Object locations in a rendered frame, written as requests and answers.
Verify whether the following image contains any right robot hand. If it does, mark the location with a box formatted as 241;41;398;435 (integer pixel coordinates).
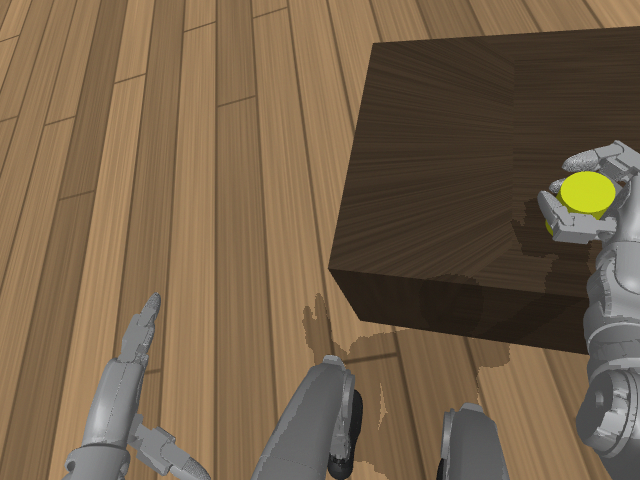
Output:
537;140;640;249

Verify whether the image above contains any left robot hand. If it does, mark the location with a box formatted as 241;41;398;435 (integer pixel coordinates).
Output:
81;292;211;480

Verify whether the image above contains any left robot foot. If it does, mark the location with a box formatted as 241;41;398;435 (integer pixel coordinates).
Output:
327;389;363;480

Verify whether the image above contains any can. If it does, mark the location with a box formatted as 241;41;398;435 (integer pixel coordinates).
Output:
545;171;616;236

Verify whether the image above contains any left robot arm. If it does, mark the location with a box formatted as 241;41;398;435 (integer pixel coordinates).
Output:
62;443;131;480

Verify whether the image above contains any right robot arm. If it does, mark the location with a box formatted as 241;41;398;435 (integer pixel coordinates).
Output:
576;241;640;480

